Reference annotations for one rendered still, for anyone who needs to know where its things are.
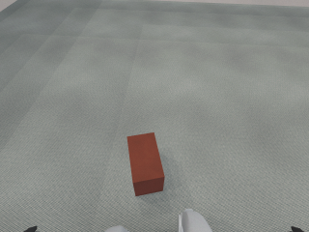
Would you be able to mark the robot right thigh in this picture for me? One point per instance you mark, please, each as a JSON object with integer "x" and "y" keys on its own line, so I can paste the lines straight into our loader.
{"x": 190, "y": 221}

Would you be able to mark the carton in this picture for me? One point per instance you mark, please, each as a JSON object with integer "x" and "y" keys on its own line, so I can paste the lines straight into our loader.
{"x": 145, "y": 164}

